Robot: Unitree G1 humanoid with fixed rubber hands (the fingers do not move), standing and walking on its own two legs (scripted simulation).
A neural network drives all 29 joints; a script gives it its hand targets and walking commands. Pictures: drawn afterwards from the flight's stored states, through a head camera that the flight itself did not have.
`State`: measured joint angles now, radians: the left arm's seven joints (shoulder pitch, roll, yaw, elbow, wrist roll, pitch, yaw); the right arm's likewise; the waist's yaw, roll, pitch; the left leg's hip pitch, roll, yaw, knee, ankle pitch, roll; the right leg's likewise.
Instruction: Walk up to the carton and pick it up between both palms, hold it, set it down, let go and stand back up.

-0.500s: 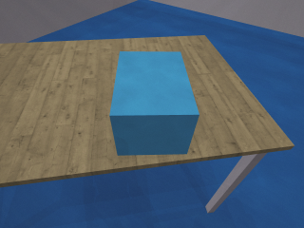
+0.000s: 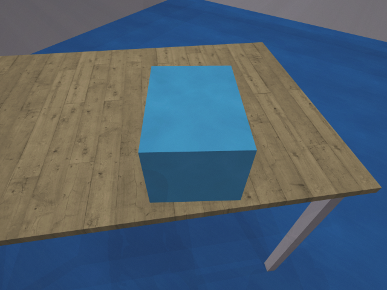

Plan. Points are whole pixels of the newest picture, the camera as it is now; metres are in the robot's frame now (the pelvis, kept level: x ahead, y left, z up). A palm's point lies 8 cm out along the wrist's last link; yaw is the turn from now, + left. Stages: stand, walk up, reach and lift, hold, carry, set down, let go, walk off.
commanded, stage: stand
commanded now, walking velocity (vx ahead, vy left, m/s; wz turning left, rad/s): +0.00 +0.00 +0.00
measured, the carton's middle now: (193, 129) +0.47 -0.01 +0.09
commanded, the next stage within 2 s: none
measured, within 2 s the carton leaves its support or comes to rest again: neither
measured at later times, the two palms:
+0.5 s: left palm out of the picture -0.04 +0.18 -0.15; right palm out of the picture -0.03 -0.19 -0.15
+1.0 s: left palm out of the picture -0.04 +0.18 -0.15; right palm out of the picture -0.03 -0.20 -0.15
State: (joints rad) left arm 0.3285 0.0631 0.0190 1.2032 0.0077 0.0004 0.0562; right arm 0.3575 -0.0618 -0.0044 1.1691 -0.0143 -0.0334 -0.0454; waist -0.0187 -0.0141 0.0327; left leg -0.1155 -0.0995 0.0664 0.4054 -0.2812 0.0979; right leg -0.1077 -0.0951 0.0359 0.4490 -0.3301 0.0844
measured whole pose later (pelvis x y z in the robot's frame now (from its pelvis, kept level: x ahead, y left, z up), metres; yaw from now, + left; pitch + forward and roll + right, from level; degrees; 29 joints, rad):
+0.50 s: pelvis +0.01 +0.00 +0.00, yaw +0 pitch -1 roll +1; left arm 0.33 0.07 0.01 1.21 0.00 0.00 0.06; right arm 0.35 -0.08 0.00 1.17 -0.01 -0.04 -0.05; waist -0.01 -0.02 0.03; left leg -0.09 -0.10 0.06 0.40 -0.30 0.09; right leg -0.07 -0.09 0.02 0.43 -0.34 0.08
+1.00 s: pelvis +0.01 -0.01 +0.00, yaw +1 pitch -1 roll +1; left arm 0.32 0.07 0.02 1.20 0.00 0.00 0.06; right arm 0.33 -0.08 0.00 1.17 -0.01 -0.03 -0.05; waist -0.01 -0.02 0.05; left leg -0.09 -0.09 0.05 0.40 -0.29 0.09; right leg -0.07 -0.09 0.01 0.43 -0.34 0.07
